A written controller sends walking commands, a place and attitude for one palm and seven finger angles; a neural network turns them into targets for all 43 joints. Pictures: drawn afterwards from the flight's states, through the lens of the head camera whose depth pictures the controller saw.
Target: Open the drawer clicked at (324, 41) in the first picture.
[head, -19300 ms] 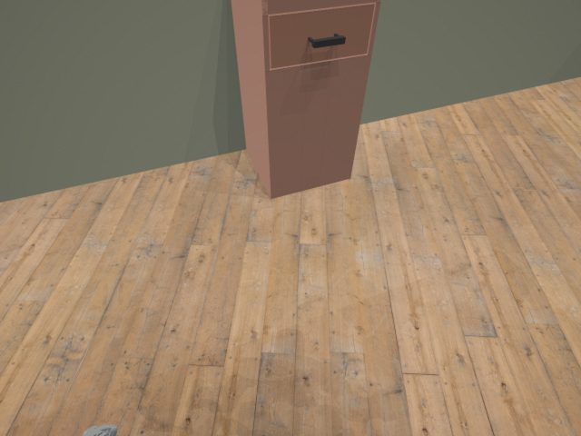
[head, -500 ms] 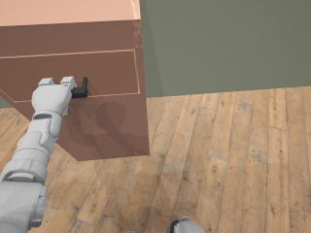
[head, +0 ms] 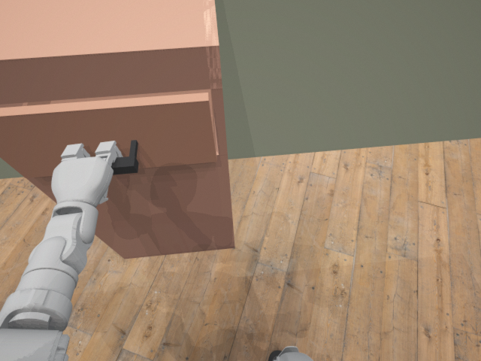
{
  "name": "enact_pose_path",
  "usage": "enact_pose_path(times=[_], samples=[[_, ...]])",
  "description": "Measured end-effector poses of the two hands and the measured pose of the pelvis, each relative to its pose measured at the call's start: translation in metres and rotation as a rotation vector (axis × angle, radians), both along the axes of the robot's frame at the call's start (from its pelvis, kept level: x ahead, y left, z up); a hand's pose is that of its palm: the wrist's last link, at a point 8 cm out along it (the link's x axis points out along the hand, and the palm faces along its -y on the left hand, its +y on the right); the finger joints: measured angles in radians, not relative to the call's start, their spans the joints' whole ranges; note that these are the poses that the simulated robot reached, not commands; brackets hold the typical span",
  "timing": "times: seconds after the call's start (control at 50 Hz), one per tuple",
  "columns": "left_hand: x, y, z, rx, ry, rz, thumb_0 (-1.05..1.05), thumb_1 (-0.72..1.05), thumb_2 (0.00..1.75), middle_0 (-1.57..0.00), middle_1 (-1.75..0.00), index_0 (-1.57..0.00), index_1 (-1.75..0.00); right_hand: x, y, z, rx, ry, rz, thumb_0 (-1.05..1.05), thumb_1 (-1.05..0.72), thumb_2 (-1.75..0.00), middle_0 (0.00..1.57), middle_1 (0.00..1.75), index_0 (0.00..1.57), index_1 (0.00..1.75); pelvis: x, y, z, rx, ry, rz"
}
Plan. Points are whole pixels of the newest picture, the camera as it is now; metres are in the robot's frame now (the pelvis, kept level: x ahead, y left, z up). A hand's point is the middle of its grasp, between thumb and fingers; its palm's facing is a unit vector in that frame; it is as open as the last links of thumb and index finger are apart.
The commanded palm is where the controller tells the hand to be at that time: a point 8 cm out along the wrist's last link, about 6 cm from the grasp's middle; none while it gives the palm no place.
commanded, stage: pull the drawer open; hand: left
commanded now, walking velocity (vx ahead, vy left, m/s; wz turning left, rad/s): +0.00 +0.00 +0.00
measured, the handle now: (103, 157) +0.46 +0.26 +0.02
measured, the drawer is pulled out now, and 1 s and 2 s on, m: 0.02 0.05 0.17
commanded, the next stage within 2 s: none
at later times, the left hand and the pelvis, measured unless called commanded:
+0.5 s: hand (97, 199) +0.39 +0.26 +0.00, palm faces -0.07 -0.02 -1.00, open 6.0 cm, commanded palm +0.37 +0.26 +0.05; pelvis -0.02 -0.01 +0.00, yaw +2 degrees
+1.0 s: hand (97, 204) +0.38 +0.26 +0.00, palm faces -0.05 -0.04 -1.00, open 5.9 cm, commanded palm +0.32 +0.27 +0.05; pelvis -0.03 -0.02 -0.01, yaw +0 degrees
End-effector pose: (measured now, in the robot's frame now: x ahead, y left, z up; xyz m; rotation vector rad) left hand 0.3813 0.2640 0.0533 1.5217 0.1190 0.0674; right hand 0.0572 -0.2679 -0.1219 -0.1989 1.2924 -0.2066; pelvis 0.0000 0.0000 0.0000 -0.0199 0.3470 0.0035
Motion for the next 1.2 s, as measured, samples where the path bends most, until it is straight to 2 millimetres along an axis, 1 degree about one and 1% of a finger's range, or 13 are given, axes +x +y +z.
enact_pose_path(times=[0.1, 0.2, 0.28, 0.34, 0.46, 0.64, 0.72, 0.8, 0.88, 0.96, 1.04, 1.12, 1.2], samples=[[-0.015, -0.001, -0.001, -0.001, -0.014, 0.000, 0.01, 0.72, 0.81, -0.26, -1.34, -0.33, -1.28, 0.023, 0.006, 0.003, 0.007, -0.047, 0.028, 0.01, -0.91, -0.89, 0.20, 0.30, 0.20, 0.30, 0.004, 0.002, 0.002, -0.004, -0.021, 0.010], [-0.015, -0.002, -0.001, 0.016, -0.019, 0.003, 0.01, 0.71, 0.83, -0.28, -1.33, -0.34, -1.29, 0.042, 0.009, 0.001, -0.002, -0.065, 0.093, 0.01, -0.91, -0.89, 0.20, 0.30, 0.20, 0.30, 0.001, 0.001, 0.000, -0.005, -0.039, 0.040], [-0.013, -0.002, 0.001, 0.026, 0.006, 0.007, 0.01, 0.70, 0.83, -0.30, -1.33, -0.34, -1.31, 0.048, 0.011, 0.000, 0.001, -0.084, 0.111, 0.01, -0.91, -0.89, 0.20, 0.30, 0.20, 0.30, -0.002, -0.001, -0.001, -0.002, -0.045, 0.048], [-0.012, -0.002, 0.002, 0.025, 0.025, 0.009, 0.01, 0.69, 0.83, -0.31, -1.33, -0.35, -1.32, 0.046, 0.010, -0.001, 0.004, -0.093, 0.111, 0.01, -0.91, -0.89, 0.20, 0.30, 0.20, 0.30, -0.006, -0.004, -0.001, 0.002, -0.047, 0.046], [-0.011, -0.002, 0.003, 0.023, 0.041, 0.007, 0.01, 0.69, 0.83, -0.31, -1.32, -0.35, -1.32, 0.025, 0.002, -0.004, 0.000, -0.076, 0.090, 0.01, -0.91, -0.89, 0.20, 0.30, 0.21, 0.30, -0.015, -0.010, -0.003, 0.010, -0.042, 0.042], [-0.012, -0.003, 0.002, 0.032, 0.023, 0.009, 0.01, 0.69, 0.84, -0.32, -1.33, -0.36, -1.33, -0.030, -0.018, -0.011, -0.021, 0.026, 0.043, 0.01, -0.91, -0.89, 0.20, 0.30, 0.20, 0.30, -0.028, -0.017, -0.008, 0.017, -0.025, 0.033], [-0.011, -0.003, 0.002, 0.033, 0.023, 0.013, 0.01, 0.69, 0.84, -0.32, -1.33, -0.36, -1.33, -0.049, -0.025, -0.011, -0.032, 0.058, 0.023, 0.01, -0.91, -0.89, 0.20, 0.30, 0.20, 0.30, -0.033, -0.019, -0.009, 0.020, -0.022, 0.029], [-0.011, -0.003, 0.002, 0.034, 0.028, 0.016, 0.01, 0.69, 0.83, -0.32, -1.32, -0.36, -1.33, -0.060, -0.030, -0.010, -0.043, 0.066, 0.005, 0.01, -0.91, -0.89, 0.20, 0.30, 0.20, 0.30, -0.037, -0.021, -0.010, 0.022, -0.022, 0.024], [-0.012, -0.003, 0.002, 0.026, 0.033, 0.020, 0.01, 0.70, 0.82, -0.31, -1.32, -0.35, -1.33, -0.063, -0.032, -0.007, -0.045, 0.049, -0.019, 0.01, -0.91, -0.89, 0.20, 0.30, 0.20, 0.30, -0.038, -0.021, -0.009, 0.024, -0.024, 0.009], [-0.018, -0.003, 0.002, 0.010, 0.027, 0.015, 0.02, 0.71, 0.80, -0.29, -1.33, -0.35, -1.31, -0.056, -0.029, -0.005, -0.038, 0.019, -0.034, 0.01, -0.91, -0.89, 0.20, 0.29, 0.20, 0.30, -0.036, -0.018, -0.007, 0.025, -0.028, -0.008], [-0.030, -0.004, 0.001, 0.001, 0.008, 0.007, 0.02, 0.72, 0.79, -0.27, -1.34, -0.34, -1.30, -0.038, -0.023, -0.004, -0.021, -0.023, -0.036, 0.01, -0.91, -0.89, 0.20, 0.29, 0.20, 0.30, -0.029, -0.014, -0.004, 0.023, -0.033, -0.019], [-0.048, -0.005, -0.001, -0.003, -0.018, 0.003, 0.02, 0.73, 0.79, -0.26, -1.35, -0.34, -1.29, -0.009, -0.013, -0.001, -0.001, -0.081, -0.020, 0.01, -0.91, -0.89, 0.20, 0.29, 0.20, 0.30, -0.021, -0.009, -0.001, 0.017, -0.043, -0.018], [-0.069, -0.008, -0.002, -0.008, -0.036, 0.009, 0.02, 0.73, 0.79, -0.26, -1.35, -0.34, -1.28, 0.029, -0.002, 0.005, 0.016, -0.152, 0.020, 0.01, -0.91, -0.89, 0.20, 0.29, 0.20, 0.30, -0.012, -0.005, 0.002, 0.010, -0.059, -0.008]])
